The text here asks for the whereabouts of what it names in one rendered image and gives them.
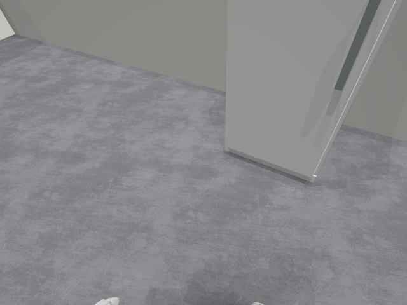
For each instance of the handle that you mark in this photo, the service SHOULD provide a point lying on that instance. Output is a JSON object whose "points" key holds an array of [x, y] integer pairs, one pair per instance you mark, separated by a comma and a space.
{"points": [[357, 42]]}

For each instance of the fridge door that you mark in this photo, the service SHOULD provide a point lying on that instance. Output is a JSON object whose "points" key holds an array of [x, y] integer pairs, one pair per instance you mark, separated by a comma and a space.
{"points": [[283, 60]]}

